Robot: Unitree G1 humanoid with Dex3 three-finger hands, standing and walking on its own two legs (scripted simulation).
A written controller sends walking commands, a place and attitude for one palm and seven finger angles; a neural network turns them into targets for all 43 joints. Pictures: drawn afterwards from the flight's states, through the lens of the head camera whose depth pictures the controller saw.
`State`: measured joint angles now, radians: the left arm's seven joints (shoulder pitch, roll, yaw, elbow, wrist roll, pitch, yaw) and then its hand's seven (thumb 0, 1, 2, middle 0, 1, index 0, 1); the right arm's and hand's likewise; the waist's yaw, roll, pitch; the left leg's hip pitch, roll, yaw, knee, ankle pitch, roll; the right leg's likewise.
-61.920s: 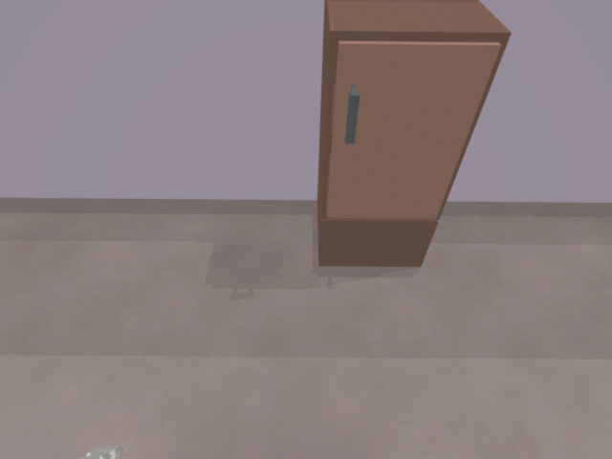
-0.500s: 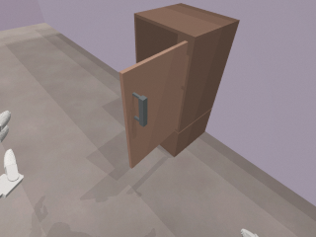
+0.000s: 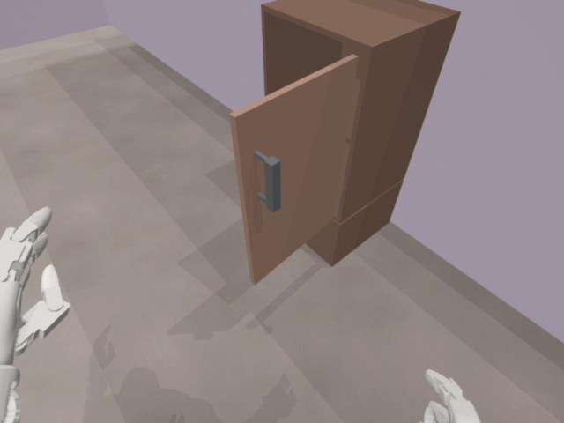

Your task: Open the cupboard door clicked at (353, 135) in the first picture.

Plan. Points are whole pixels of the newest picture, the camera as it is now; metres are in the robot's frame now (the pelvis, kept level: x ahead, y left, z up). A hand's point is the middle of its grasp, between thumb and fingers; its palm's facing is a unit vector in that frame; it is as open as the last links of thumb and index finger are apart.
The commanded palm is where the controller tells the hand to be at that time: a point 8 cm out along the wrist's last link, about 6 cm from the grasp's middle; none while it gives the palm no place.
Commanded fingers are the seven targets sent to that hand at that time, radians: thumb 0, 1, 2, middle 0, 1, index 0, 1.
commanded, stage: let the arm hang, fingers relaxed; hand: left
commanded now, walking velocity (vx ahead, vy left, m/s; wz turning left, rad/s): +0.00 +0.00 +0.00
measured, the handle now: (266, 181) +0.61 +0.09 -0.03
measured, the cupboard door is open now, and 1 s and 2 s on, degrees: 95 95 95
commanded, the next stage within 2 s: look to check the result in 1.06 s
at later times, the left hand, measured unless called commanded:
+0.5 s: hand out of the picture -0.10 +0.16 -0.17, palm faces +0.06 -0.98 -0.19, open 7.2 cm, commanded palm none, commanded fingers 0.00 0.90 0.90 -0.20 -0.30 -0.20 -0.30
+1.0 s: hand out of the picture +0.00 +0.13 -0.18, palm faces +0.06 -0.99 -0.14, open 7.4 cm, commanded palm none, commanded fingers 0.00 0.90 0.90 -0.20 -0.30 -0.20 -0.30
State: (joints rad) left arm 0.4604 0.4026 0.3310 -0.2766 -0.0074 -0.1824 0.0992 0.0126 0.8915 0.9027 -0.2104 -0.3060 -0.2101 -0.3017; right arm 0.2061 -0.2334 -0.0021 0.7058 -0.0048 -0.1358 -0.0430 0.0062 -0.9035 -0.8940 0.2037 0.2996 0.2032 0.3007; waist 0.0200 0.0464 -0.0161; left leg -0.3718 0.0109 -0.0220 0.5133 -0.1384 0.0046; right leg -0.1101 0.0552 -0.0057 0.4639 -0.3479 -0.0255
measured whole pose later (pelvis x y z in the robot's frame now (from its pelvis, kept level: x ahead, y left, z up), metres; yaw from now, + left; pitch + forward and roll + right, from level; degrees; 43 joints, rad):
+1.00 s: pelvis +0.01 -0.01 +0.00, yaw +1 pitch -3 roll +0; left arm 0.33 0.09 0.00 1.13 0.01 -0.01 0.04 0.00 0.91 0.90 -0.20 -0.30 -0.20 -0.30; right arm 0.29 -0.11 -0.01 1.16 -0.02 0.02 -0.04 0.00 -0.91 -0.89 0.20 0.30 0.20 0.30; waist -0.01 0.00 0.03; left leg -0.29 -0.01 -0.03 0.48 -0.15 -0.01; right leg -0.03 0.04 -0.02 0.44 -0.37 -0.05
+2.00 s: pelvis +0.03 -0.02 +0.00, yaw +0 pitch -2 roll +1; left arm 0.35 0.11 0.00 1.14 0.01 0.00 0.04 0.01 0.91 0.90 -0.20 -0.30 -0.20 -0.30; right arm 0.26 -0.13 0.00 1.15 -0.02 0.02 -0.05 0.00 -0.92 -0.89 0.20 0.30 0.20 0.30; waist 0.00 -0.01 0.05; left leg -0.26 0.00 -0.02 0.46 -0.17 -0.02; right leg 0.01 0.05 -0.01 0.40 -0.37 -0.05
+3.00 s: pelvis +0.04 -0.03 +0.00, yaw +0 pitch -2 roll +1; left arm 0.36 0.11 0.00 1.14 0.01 0.00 0.04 0.01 0.91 0.90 -0.20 -0.30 -0.20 -0.30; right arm 0.27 -0.13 0.00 1.16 -0.02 0.01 -0.05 0.00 -0.91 -0.89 0.20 0.30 0.20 0.30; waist 0.00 -0.01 0.05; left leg -0.25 0.01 -0.03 0.47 -0.18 -0.03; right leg 0.03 0.05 -0.01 0.40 -0.38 -0.06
